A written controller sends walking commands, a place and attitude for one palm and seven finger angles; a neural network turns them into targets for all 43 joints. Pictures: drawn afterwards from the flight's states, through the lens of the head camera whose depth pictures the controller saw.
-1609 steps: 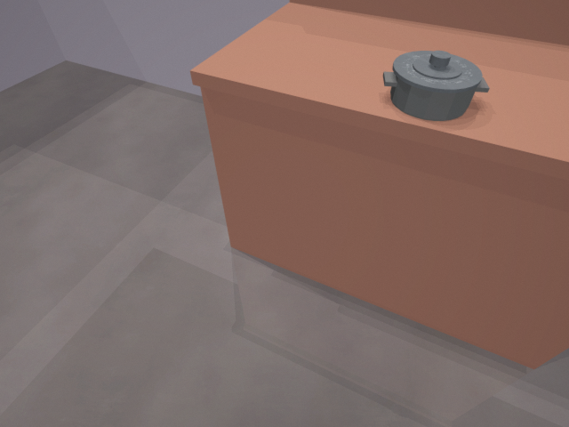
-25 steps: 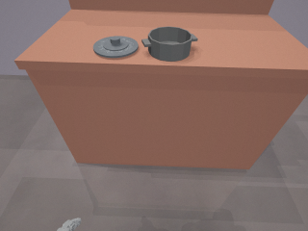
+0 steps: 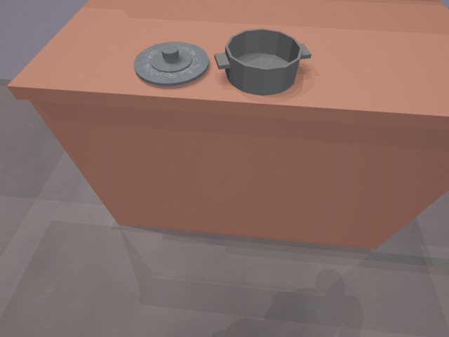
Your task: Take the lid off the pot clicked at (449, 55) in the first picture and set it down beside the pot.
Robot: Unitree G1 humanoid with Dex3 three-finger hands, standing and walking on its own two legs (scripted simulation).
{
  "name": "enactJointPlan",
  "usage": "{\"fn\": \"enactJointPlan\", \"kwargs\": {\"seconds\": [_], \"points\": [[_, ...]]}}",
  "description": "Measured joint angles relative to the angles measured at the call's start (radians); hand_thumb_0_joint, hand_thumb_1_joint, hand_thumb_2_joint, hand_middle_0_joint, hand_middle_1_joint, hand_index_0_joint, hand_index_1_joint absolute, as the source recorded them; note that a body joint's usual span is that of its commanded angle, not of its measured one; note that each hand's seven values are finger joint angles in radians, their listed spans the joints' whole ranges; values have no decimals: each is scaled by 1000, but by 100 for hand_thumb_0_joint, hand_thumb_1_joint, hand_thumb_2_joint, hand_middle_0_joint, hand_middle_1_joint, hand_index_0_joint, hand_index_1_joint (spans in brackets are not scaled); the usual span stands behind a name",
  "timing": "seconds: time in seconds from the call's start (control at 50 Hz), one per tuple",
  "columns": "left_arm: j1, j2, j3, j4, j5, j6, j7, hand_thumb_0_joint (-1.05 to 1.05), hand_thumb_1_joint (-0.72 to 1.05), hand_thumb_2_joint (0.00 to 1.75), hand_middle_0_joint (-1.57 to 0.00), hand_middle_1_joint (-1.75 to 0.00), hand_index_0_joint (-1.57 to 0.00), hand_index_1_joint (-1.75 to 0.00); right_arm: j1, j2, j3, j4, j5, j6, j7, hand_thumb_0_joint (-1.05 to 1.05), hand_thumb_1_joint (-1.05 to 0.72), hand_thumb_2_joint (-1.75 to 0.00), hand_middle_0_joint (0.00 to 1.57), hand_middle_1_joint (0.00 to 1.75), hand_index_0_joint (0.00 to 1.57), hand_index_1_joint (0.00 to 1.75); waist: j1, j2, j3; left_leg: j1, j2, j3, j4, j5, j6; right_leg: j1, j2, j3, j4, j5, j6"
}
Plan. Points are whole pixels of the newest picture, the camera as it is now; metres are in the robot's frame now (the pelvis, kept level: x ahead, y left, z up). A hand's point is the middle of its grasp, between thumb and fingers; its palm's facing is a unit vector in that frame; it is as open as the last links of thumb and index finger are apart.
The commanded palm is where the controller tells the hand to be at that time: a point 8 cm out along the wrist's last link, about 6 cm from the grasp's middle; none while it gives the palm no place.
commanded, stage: stop stepping back and stand still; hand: left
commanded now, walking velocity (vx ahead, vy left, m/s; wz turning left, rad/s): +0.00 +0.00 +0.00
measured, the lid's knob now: (170, 52) +0.72 +0.17 +0.10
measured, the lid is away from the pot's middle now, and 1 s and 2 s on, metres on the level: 0.23 0.23 0.23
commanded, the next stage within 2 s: let the arm hang, fingers relaxed in 0.18 s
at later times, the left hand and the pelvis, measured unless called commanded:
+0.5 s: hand out of the picture +0.05 +0.17 -0.17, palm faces +0.02 -0.98 -0.21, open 7.3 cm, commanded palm none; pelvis -0.01 +0.00 +0.00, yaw -1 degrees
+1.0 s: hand out of the picture -0.05 +0.16 -0.17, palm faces +0.02 -0.98 -0.18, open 7.3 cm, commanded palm none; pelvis -0.04 +0.00 +0.01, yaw -1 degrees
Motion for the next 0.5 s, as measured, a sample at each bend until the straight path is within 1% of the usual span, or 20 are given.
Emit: {"fn": "enactJointPlan", "kwargs": {"seconds": [0.12,0.26,0.42,0.5], "points": [[-52,24,10,-28,-1,-15,-1,2,93,89,-20,-30,-20,-30,-28,-13,-10,6,-1,2,10,2,-96,-90,20,30,20,30,-10,5,-12,25,6,6,-5,-8,-7,25,6,4,-10,-9,-2],[-85,24,10,-56,-2,-10,-6,1,91,89,-19,-30,-20,-30,-29,-13,-9,6,-4,1,14,1,-93,-90,20,30,20,30,-17,-2,-18,46,7,11,-29,-2,-8,38,7,7,-21,-1,-2],[-75,8,5,-52,-3,-3,-13,1,91,89,-20,-30,-20,-30,-2,-2,-2,25,-6,3,16,0,-92,-90,20,30,20,30,-20,-7,-11,57,7,15,-52,21,-7,48,8,10,-45,24,-2],[-61,14,10,-41,-4,-4,-9,0,92,89,-20,-30,-20,-30,15,8,0,39,-5,4,17,0,-92,-90,20,30,20,30,-19,-7,-6,58,9,15,-63,35,-7,51,10,10,-60,40,-3]]}}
